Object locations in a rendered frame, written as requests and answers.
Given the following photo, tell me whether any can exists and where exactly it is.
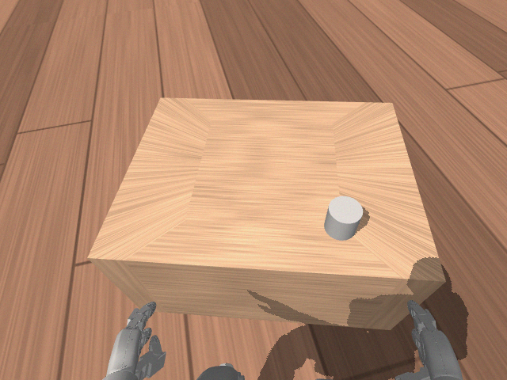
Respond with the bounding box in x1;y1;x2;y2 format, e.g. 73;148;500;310
324;196;363;241

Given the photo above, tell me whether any left robot hand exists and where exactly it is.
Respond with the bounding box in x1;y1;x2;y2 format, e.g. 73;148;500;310
106;302;166;380

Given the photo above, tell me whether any right robot hand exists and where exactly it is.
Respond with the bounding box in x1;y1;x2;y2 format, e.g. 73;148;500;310
395;300;463;380

